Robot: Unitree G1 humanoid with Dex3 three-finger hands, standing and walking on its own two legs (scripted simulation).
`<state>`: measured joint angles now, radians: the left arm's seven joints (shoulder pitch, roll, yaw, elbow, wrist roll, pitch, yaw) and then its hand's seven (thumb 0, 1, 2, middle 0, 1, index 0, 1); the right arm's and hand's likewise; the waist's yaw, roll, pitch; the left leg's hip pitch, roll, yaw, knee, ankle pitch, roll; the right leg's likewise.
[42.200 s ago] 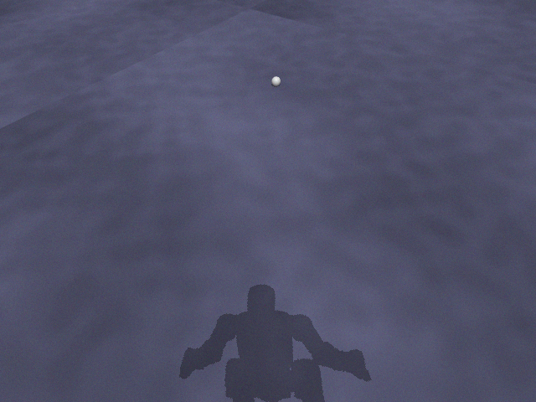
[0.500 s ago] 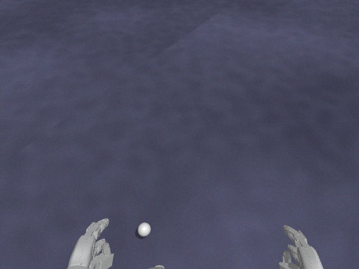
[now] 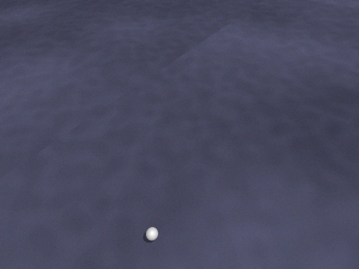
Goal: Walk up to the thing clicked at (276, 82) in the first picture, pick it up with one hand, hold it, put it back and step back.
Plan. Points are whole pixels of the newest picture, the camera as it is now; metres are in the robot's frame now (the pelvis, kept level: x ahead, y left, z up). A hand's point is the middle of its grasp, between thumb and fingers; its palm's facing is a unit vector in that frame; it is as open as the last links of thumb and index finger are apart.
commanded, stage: stand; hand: left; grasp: from above
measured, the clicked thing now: (152, 233) +0.42 +0.22 -0.74
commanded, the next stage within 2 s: step back in 1.96 s
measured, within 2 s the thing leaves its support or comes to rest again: neither
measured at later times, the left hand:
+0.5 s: hand out of the picture +0.05 +0.24 -0.15, palm faces +0.02 -0.94 -0.34, open 7.4 cm
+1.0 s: hand out of the picture +0.08 +0.24 -0.15, palm faces +0.02 -0.94 -0.34, open 7.4 cm
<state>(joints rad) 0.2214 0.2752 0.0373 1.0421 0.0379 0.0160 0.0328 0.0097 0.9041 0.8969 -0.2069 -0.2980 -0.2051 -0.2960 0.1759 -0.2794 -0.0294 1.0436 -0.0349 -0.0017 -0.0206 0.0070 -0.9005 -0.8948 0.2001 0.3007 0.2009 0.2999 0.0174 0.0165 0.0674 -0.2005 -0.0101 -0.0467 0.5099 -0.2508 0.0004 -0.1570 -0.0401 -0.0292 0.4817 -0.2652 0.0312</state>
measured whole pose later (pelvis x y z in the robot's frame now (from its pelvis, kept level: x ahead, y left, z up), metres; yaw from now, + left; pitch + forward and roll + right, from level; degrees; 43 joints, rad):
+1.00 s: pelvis +0.01 -0.01 +0.01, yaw +0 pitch -3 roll +0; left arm 0.10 0.31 0.03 1.16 0.02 -0.01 0.01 0.01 0.90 0.90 -0.21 -0.30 -0.21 -0.30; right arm 0.11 -0.33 0.00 1.14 -0.02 -0.01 -0.01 0.00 -0.90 -0.89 0.20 0.30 0.20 0.30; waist 0.00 0.02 0.07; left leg -0.12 0.00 -0.06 0.35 -0.18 -0.01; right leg -0.07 -0.03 -0.04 0.32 -0.20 0.02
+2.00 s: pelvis +0.01 -0.01 +0.01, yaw +1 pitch -2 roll +0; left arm 0.12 0.33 0.04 1.13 0.01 -0.01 0.00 0.01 0.90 0.90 -0.21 -0.30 -0.21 -0.30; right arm 0.11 -0.35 0.00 1.12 -0.01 0.00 0.00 0.00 -0.90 -0.89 0.20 0.30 0.20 0.30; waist 0.00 0.02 0.07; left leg -0.15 0.01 -0.07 0.38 -0.19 -0.02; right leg -0.10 -0.02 -0.05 0.35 -0.21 0.01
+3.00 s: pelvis -0.20 +0.03 -0.01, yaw +0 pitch -2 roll +1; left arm 0.13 0.36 0.06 0.77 0.03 0.03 0.02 0.01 0.90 0.90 -0.21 -0.30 -0.21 -0.30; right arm 0.19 -0.42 -0.05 0.88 -0.01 0.04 -0.02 0.01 -0.90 -0.89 0.20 0.30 0.20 0.30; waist 0.00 0.01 0.18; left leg -0.29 -0.05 -0.06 0.78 -0.48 0.00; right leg -0.36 -0.03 -0.02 0.63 -0.24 -0.01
